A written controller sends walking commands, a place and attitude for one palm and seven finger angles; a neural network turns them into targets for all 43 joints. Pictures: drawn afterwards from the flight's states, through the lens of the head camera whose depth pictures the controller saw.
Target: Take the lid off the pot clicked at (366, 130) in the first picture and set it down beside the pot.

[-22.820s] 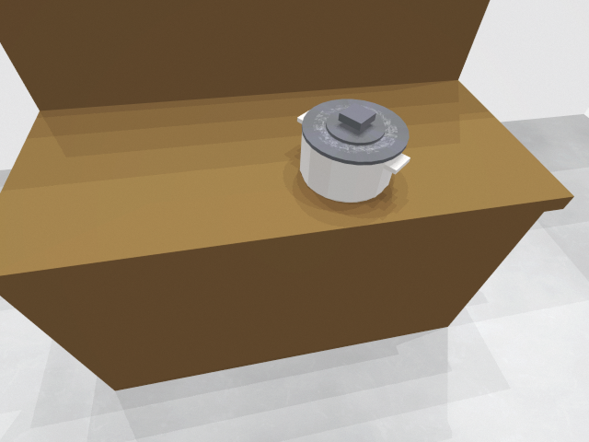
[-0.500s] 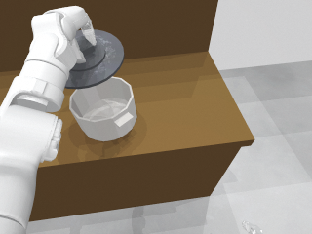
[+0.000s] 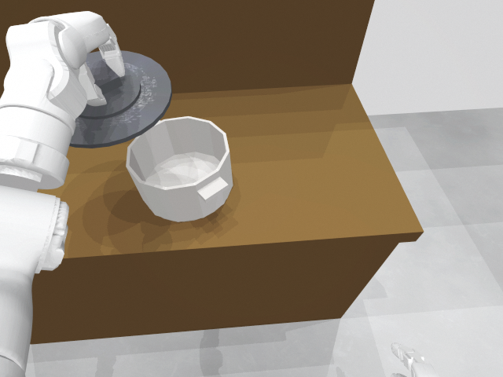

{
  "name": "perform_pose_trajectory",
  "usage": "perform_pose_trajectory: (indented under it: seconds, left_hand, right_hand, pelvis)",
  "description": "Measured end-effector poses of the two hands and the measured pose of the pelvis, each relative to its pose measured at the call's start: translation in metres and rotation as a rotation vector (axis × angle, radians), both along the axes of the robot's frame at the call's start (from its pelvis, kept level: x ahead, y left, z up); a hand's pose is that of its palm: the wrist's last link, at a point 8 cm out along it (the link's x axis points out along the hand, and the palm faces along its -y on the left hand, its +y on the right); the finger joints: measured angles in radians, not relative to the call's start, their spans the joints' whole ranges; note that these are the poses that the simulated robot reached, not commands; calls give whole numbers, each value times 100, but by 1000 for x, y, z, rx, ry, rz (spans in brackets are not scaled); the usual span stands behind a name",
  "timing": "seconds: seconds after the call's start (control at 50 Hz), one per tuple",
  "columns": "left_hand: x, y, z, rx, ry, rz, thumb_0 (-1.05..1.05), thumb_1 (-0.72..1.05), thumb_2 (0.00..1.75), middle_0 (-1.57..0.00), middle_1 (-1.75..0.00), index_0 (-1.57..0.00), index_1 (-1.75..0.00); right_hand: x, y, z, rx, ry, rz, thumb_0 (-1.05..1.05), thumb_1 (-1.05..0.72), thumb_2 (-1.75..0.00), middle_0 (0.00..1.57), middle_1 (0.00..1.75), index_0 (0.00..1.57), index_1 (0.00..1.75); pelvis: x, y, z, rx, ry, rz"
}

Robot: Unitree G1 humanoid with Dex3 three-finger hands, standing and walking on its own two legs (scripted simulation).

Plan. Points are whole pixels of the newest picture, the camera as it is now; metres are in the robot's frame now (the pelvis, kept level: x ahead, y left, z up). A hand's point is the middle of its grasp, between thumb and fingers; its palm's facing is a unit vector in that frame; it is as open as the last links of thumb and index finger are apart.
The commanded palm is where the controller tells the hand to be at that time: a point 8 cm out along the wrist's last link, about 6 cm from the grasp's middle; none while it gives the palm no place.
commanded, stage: move the lid sideways beside the pot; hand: left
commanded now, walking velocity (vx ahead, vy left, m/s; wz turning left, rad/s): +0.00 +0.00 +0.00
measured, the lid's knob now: (96, 79) +0.50 +0.23 +0.22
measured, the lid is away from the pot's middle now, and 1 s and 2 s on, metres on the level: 0.09 0.22 0.23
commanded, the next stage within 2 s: lower the lid onto the table in 1.36 s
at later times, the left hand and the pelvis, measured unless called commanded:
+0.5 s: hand (46, 84) +0.45 +0.28 +0.24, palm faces -0.26 -0.10 -0.96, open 8.4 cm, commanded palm +0.46 +0.28 +0.31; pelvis -0.01 +0.00 +0.00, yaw +0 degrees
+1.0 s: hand (1, 92) +0.45 +0.34 +0.23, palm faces -0.27 -0.14 -0.95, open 8.4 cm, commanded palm +0.46 +0.35 +0.31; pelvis +0.00 +0.01 +0.00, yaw +0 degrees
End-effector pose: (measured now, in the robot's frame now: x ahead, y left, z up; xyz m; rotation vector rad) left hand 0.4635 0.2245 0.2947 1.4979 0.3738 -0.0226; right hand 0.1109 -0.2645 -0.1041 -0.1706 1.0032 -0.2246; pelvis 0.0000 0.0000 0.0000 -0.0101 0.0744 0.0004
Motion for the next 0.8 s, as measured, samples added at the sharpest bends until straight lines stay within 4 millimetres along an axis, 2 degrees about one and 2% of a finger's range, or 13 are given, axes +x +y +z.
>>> perform_pose_trajectory:
  seconds: [0.14, 0.3, 0.48, 0.64, 0.8]
  left_hand:
    - [-6, 18, 0, -9, 19, 43, 3, 12, 80, -59, -91, -62, -93]
    - [-12, 30, 5, -3, 8, 34, 3, 12, 80, -59, -91, -62, -93]
    - [-14, 48, 3, 8, 21, 63, 3, 12, 80, -59, -91, -62, -93]
    - [-12, 71, -8, 3, 60, 102, 2, 12, 80, -59, -91, -62, -94]
    - [-11, 93, -6, -5, 43, 117, 2, 13, 80, -59, -91, -62, -94]
  right_hand:
    - [-5, 6, -4, 16, 23, 0, 1, -90, -90, 20, 30, 20, 30]
    - [-20, 9, -9, 19, 59, -11, 1, -90, -90, 20, 30, 20, 30]
    - [-36, 3, -9, 3, 93, -38, 1, -90, -90, 20, 30, 20, 30]
    - [-48, -4, -6, -27, 129, -64, 1, -90, -90, 20, 30, 20, 30]
    - [-52, -8, -5, -48, 161, -75, 1, -90, -90, 20, 30, 20, 30]
  pelvis:
    - [-3, 3, 0, -2, -1, 1]
    - [-5, 4, 0, -5, -2, 3]
    - [-8, 5, -1, -7, -2, -2]
    - [-7, 4, 0, -12, 5, -7]
    - [0, 5, -1, -15, 16, -6]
